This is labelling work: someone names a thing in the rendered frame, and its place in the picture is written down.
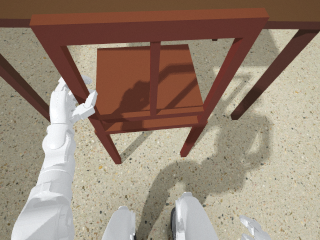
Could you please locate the table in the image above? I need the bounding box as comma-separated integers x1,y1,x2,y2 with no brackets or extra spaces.
0,0,320,122

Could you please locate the left robot upper arm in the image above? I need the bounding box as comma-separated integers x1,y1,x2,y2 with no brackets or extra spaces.
13,204,75,240

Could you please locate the right robot shin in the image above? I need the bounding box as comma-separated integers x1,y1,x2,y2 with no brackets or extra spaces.
175,192,192,240

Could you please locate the chair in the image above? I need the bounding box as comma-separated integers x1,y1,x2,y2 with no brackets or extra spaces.
29,8,270,165

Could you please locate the robot left forearm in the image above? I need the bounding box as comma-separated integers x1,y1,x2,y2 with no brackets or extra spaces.
11,123,76,240

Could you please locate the robot left hand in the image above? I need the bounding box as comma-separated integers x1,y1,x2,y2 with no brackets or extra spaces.
49,74,98,128

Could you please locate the robot right hand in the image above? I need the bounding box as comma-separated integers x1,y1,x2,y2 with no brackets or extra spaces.
239,215,272,240

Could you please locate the robot right thigh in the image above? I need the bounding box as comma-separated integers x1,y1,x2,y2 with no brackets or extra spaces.
175,196,219,240

